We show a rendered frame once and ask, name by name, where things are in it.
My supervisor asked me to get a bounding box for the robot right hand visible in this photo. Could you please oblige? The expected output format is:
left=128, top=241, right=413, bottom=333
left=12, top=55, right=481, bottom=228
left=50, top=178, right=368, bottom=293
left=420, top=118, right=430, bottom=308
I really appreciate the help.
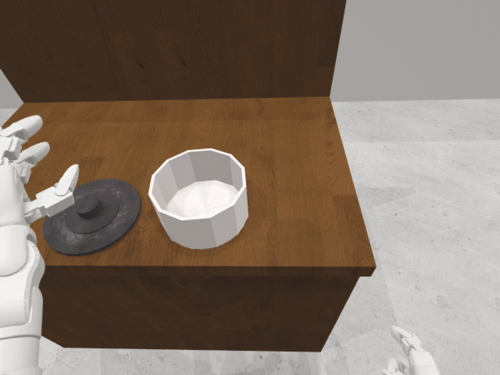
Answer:
left=382, top=325, right=440, bottom=375

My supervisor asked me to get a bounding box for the table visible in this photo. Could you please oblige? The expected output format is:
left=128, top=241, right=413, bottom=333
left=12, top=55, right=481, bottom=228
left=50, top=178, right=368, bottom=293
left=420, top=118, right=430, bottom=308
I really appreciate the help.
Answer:
left=0, top=0, right=377, bottom=352

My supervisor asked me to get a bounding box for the lid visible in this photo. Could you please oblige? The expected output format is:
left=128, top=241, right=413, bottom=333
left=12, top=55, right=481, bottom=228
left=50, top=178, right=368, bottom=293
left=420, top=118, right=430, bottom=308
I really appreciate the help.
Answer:
left=42, top=179, right=141, bottom=256

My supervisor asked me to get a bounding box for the knob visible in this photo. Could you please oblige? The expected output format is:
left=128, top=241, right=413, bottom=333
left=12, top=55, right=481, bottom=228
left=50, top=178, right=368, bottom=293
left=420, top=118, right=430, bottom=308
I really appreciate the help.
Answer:
left=74, top=195, right=103, bottom=219

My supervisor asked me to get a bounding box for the left robot forearm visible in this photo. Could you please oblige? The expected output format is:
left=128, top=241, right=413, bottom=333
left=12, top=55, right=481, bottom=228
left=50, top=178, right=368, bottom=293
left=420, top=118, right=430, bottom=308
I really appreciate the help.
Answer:
left=0, top=225, right=45, bottom=375

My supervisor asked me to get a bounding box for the robot left hand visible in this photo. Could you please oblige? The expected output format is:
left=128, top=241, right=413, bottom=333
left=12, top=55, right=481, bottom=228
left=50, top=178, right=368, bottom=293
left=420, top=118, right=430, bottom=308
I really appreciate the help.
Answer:
left=0, top=116, right=79, bottom=227

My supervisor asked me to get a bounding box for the pot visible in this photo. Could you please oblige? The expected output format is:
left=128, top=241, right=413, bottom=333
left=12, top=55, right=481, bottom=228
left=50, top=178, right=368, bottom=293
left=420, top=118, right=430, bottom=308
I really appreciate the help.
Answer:
left=148, top=148, right=248, bottom=249

